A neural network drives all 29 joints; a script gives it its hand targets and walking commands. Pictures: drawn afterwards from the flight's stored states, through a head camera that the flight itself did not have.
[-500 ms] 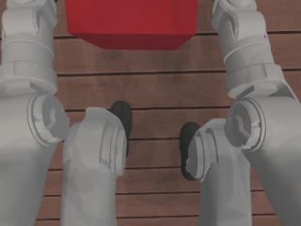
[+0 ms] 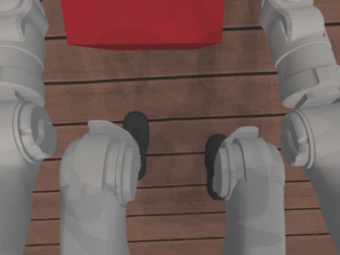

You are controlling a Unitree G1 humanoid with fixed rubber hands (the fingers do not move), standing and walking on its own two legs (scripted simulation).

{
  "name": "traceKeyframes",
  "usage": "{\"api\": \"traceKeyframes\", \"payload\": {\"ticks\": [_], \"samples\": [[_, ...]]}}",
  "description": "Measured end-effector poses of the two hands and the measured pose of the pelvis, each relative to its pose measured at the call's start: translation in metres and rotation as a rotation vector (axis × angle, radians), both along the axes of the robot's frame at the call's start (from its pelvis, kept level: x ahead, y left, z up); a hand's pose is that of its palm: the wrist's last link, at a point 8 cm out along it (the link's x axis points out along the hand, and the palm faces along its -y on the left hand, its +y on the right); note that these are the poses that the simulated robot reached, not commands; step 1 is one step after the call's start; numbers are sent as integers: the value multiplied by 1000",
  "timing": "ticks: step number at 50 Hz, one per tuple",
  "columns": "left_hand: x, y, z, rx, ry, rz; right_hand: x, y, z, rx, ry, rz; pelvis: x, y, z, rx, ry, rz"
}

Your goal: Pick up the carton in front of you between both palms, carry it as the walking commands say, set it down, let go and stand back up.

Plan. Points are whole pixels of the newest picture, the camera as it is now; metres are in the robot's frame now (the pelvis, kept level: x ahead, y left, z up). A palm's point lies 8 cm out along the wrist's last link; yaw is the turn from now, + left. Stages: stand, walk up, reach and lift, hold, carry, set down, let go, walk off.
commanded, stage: set down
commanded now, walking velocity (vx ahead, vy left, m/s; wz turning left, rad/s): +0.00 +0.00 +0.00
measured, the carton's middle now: out of the picture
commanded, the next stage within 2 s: let go in 1.08 s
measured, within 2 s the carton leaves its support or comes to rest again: neither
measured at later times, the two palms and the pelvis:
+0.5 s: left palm out of the picture +0.52 +0.29 -0.02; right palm out of the picture +0.58 -0.08 -0.02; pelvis +0.00 +0.00 +0.09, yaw +0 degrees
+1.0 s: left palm out of the picture +0.52 +0.31 +0.13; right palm out of the picture +0.58 -0.08 +0.13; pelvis +0.03 +0.01 +0.22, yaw +2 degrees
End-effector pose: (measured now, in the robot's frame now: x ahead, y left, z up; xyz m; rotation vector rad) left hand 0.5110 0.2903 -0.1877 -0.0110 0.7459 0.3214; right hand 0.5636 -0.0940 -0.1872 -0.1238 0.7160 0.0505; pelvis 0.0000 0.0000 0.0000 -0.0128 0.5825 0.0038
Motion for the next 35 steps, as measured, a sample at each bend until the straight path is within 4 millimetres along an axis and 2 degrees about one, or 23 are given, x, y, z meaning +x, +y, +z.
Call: {"api": "traceKeyframes", "payload": {"ticks": [5,9,19,27,35], "samples": [[10,2,25,-8,-60,-1,9,7,26,10,-52,3,-1,1,1,-5,12,7],[12,3,56,-7,-106,-8,11,17,57,10,-88,2,-3,0,12,-11,26,18],[7,6,132,-4,-97,-17,14,21,138,-3,-70,-35,-2,0,63,-35,123,37],[13,5,174,7,-111,-27,17,15,177,-5,-87,-44,6,4,96,-41,190,38],[11,13,217,14,-114,-28,17,12,217,-5,-100,-41,15,6,135,-37,227,43]]}}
